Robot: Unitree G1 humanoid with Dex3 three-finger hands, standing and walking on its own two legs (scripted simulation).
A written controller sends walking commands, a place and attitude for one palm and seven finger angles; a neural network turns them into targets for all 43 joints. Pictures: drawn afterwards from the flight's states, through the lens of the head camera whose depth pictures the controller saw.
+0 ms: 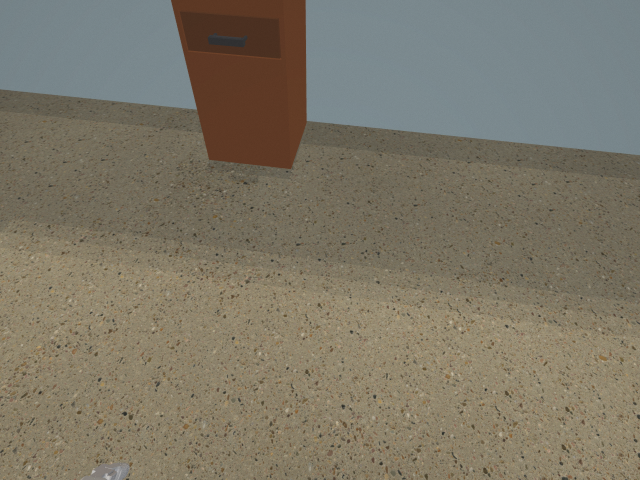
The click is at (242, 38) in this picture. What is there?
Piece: drawer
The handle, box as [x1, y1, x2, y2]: [208, 33, 246, 46]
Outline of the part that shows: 208,36 209,43 243,46 244,41 246,39 246,36 242,38 217,36 216,33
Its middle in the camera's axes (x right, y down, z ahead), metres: -0.37 -0.78 +1.51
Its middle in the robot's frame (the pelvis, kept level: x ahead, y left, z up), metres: +1.63 +0.45 -0.13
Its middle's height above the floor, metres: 0.63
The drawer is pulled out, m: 0.00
